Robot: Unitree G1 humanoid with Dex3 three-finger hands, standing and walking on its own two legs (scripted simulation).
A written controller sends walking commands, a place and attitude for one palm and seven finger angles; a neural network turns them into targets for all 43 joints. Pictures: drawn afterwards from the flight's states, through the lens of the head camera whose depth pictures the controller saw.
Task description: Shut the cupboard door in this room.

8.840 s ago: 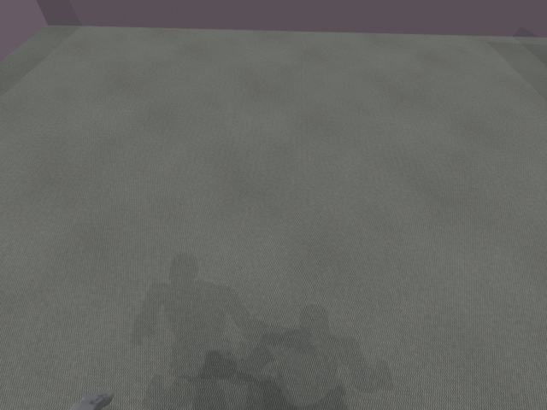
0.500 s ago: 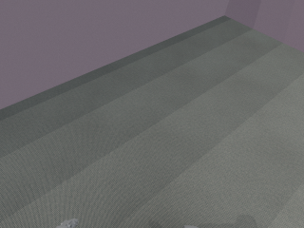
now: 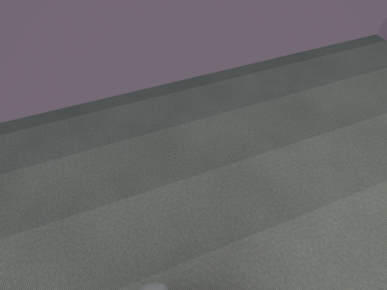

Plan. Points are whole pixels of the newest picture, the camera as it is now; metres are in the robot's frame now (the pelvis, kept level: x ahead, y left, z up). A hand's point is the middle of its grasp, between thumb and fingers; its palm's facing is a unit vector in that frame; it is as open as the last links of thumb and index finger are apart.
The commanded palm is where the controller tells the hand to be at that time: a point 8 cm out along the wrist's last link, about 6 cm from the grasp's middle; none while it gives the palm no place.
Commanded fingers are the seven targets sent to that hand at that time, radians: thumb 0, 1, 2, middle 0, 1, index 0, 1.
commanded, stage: turn or walk to find it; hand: left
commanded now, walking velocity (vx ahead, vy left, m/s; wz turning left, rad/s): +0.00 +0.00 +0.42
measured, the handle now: out of the picture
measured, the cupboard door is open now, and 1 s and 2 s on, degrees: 80 80 80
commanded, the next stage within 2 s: none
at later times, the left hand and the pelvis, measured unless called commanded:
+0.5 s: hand out of the picture +0.06 +0.26 -0.16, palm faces +0.20 -0.95 -0.24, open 7.4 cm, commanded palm none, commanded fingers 0.00 0.90 0.90 -0.20 -0.30 -0.20 -0.30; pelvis -0.01 +0.04 +0.00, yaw +10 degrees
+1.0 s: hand out of the picture -0.05 +0.18 -0.15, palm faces +0.43 -0.86 -0.27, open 7.3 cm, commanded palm none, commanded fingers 0.00 0.90 0.90 -0.20 -0.30 -0.20 -0.30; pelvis -0.03 -0.02 +0.00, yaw +25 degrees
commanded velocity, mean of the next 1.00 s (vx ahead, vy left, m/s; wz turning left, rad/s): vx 0.00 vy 0.00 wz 0.42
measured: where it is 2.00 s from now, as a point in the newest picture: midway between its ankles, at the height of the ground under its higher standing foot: outside the picture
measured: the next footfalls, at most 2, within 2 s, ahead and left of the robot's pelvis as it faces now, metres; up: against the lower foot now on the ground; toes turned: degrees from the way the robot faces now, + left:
left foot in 0.10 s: +0.02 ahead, +0.13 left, +0.00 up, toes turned +7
right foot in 0.66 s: +0.05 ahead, -0.09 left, +0.00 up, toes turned +11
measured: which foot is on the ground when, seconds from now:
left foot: up 0.00-0.08, down 0.10-0.66, up 0.68-1.00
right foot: down 0.00-0.10, up 0.12-0.64, down 0.66-1.00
